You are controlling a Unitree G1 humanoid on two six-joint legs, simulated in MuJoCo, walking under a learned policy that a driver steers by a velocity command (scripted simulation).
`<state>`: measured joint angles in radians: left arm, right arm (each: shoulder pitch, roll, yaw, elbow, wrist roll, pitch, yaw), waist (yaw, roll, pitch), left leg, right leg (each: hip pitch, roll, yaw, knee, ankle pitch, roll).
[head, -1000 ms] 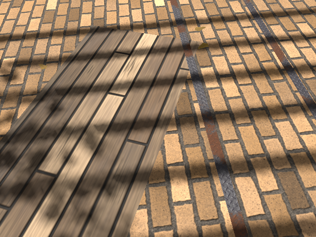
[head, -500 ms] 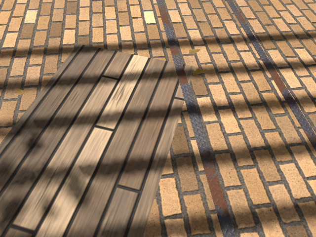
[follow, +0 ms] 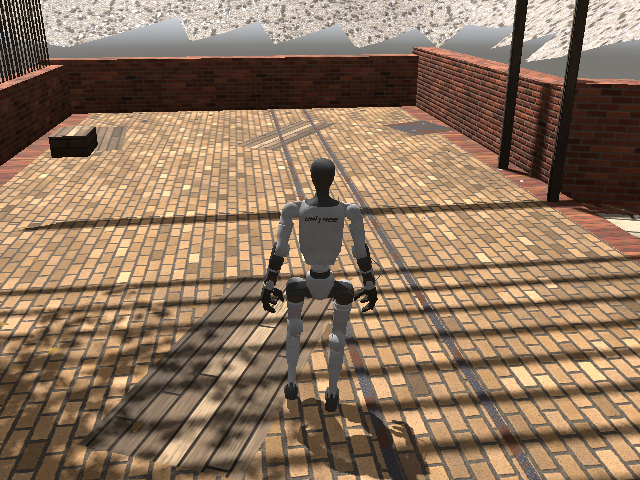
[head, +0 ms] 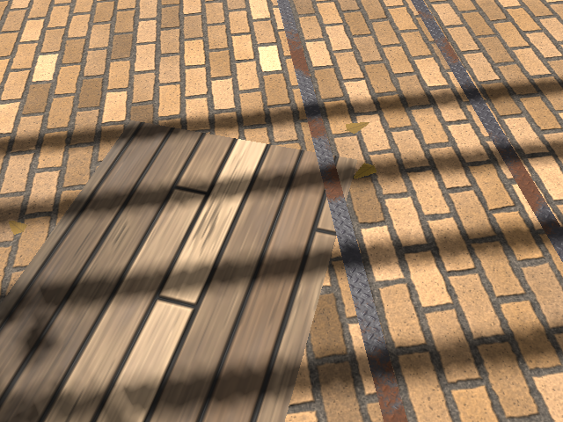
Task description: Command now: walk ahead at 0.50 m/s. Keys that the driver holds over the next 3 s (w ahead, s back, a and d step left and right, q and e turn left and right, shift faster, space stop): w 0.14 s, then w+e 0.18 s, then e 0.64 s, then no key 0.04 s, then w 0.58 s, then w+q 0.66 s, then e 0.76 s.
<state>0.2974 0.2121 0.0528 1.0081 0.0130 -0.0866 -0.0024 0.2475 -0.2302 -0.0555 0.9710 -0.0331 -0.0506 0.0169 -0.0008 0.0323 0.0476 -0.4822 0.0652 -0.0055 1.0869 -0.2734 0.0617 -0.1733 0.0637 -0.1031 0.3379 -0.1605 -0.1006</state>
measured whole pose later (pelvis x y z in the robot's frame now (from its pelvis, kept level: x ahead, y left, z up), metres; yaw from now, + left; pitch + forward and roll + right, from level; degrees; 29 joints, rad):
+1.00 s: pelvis +0.31 +0.01 -0.01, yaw -26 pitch +1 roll +1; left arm 0.16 0.25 0.08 0.81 0.01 0.04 0.01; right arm 0.18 -0.26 -0.07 0.83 -0.03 0.04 -0.02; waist 0.00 0.04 0.07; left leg -0.46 0.05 0.04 1.08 -0.46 -0.03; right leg -0.32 0.06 -0.02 0.49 -0.18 -0.09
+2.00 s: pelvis +0.58 -0.17 +0.00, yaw -20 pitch +0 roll -1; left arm 0.31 0.22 0.05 0.91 0.02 -0.10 0.01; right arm 0.24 -0.26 -0.08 0.89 -0.03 -0.01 0.04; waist 0.00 0.04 0.03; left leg -0.60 0.08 0.00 1.09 -0.19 0.06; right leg -0.11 0.02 -0.19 0.30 -0.21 -0.06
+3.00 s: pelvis +0.88 -0.27 -0.01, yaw -27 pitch +1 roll +1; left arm 0.22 0.26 0.08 0.82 0.00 0.03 0.01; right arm 0.15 -0.25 -0.06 0.83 -0.03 0.03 -0.03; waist 0.01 0.03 0.07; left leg -0.49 0.02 0.00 1.09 -0.42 -0.04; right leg -0.30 0.07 0.00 0.46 -0.18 -0.09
